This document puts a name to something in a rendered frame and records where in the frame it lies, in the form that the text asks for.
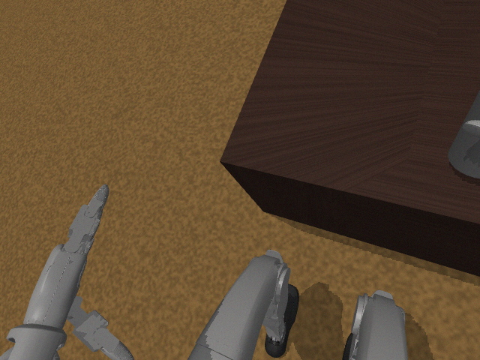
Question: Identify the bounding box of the left robot foot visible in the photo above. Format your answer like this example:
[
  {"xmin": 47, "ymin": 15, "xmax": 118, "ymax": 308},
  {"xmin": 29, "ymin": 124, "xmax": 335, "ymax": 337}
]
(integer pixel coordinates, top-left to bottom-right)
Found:
[{"xmin": 265, "ymin": 284, "xmax": 299, "ymax": 358}]

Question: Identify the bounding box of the bottle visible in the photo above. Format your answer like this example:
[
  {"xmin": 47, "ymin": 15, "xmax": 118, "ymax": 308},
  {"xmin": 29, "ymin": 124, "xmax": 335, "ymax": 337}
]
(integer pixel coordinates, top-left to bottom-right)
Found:
[{"xmin": 448, "ymin": 90, "xmax": 480, "ymax": 179}]

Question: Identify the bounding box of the left robot arm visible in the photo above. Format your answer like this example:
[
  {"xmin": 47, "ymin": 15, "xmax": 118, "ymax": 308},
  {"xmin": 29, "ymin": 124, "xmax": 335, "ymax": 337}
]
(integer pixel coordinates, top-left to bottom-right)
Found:
[{"xmin": 0, "ymin": 324, "xmax": 68, "ymax": 360}]

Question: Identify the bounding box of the right robot hand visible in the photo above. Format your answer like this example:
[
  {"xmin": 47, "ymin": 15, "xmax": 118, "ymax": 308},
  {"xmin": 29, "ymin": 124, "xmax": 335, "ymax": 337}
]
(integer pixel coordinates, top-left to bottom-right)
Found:
[{"xmin": 462, "ymin": 120, "xmax": 480, "ymax": 138}]

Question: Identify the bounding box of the left robot hand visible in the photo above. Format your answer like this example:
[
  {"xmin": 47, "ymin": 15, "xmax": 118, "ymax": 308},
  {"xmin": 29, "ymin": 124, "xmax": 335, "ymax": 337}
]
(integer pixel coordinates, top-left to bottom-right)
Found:
[{"xmin": 23, "ymin": 184, "xmax": 134, "ymax": 360}]

